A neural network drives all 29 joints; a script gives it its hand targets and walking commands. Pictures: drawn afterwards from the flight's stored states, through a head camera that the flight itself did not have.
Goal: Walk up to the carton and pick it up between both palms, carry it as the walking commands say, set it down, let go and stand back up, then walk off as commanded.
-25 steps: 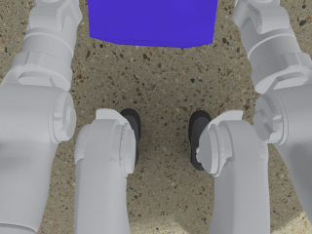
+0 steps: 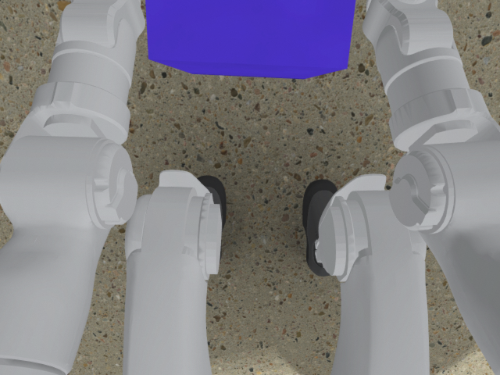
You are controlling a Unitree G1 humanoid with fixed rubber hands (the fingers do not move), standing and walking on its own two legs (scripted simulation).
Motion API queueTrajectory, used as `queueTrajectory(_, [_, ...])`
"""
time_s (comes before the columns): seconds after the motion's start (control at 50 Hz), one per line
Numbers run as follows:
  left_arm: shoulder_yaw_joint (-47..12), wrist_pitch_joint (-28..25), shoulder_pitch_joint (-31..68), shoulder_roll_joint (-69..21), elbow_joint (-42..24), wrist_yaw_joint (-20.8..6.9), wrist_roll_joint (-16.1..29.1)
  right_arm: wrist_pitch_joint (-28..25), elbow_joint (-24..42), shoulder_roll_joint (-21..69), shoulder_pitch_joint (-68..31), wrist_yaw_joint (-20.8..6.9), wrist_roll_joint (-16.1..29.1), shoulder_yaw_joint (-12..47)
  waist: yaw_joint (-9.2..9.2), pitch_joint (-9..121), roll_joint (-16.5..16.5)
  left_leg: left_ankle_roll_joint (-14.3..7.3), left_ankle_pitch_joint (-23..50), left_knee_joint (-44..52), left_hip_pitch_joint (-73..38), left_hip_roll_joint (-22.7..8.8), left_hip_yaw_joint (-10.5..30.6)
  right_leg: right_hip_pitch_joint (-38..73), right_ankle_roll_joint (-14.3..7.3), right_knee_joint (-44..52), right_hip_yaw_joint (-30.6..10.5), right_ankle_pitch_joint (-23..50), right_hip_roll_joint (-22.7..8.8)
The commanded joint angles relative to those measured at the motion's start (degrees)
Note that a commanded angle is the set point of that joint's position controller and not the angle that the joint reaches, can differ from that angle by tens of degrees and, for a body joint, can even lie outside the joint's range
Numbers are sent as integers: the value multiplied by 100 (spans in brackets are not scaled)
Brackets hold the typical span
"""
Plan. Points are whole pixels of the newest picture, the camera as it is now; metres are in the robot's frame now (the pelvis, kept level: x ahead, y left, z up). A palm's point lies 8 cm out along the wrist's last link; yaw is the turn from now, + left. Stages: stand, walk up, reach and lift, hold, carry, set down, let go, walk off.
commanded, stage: reach and lift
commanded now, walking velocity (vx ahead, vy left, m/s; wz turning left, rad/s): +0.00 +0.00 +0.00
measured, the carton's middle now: out of the picture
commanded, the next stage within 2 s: none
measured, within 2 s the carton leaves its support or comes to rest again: leaves its support in 0.44 s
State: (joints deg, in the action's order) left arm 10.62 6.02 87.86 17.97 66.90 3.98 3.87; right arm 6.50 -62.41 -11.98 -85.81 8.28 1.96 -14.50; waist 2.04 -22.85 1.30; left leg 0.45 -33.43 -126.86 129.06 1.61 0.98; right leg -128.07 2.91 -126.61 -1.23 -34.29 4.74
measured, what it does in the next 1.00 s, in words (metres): stands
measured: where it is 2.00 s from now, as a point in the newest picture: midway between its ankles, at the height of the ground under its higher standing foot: (264, 240)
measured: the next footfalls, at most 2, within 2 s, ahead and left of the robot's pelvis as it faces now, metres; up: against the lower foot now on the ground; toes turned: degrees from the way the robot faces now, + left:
none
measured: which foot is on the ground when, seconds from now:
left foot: down 0.00-1.00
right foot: down 0.00-1.00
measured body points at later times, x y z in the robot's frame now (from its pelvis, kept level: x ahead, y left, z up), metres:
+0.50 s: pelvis +0.01 +0.00 +0.00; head +0.37 +0.03 +0.26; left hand +0.55 +0.18 -0.17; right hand +0.56 -0.11 -0.16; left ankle +0.11 +0.12 -0.33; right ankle +0.11 -0.12 -0.33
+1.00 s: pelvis +0.00 +0.00 +0.04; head +0.35 +0.03 +0.32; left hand +0.56 +0.19 -0.09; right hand +0.57 -0.11 -0.09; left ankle +0.11 +0.12 -0.33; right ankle +0.11 -0.13 -0.33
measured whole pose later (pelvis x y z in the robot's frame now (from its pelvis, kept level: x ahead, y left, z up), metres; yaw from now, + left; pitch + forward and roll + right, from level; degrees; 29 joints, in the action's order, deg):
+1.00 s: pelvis +0.00 +0.00 +0.04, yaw +0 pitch +43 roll -2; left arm 20.3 18.2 77.2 9.7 47.0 3.3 -7.4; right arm 17.1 -45.2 -5.0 -75.8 8.3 -6.0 -24.6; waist 1.6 -7.4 2.1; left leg 2.0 -31.8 -118.6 129.9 4.9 3.2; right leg -128.2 4.0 -118.1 -2.1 -33.5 6.9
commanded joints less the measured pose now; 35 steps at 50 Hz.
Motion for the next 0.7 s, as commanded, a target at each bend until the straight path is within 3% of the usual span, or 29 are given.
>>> queueTrajectory(0.0, [-1063, 187, 2547, -4982, -980, -1518, 23, 155, 792, 4917, -2705, -1544, -7, 1298, 83, 5990, 50, -18, 1906, 859, -2796, 427, -266, 2444, -188, 740, 502, 1618, 404])
queueTrajectory(0.24, [-1437, 382, 2368, -5481, -1547, -1734, 180, 260, 940, 5499, -2558, -1658, 294, 1591, 161, 6183, -57, -37, 2163, 782, -2826, 437, -338, 2501, -255, 638, 516, 1907, 460])
queueTrajectory(0.44, [-1979, 420, 2953, -5849, -2554, -1525, 522, 277, 2052, 5879, -3307, -1452, 676, 2149, 248, 8526, -45, 41, 3010, 830, -4009, 469, -429, 3443, -174, 687, 617, 2617, 518])
queueTrajectory(0.6, [-1497, 714, 2687, -6088, -2068, -1556, -4, 538, 1820, 5896, -3340, -1417, 243, 1800, 194, 8058, -38, 20, 2022, 1220, -3567, 469, -522, 3161, -164, 1085, 662, 1715, 517])
queueTrajectory(0.68, [-1394, 841, 2697, -6267, -2067, -1618, -129, 663, 1819, 6001, -3280, -1457, 85, 1646, 105, 8225, -90, 29, 1911, 1367, -3543, 488, -545, 3199, -165, 1249, 690, 1642, 525])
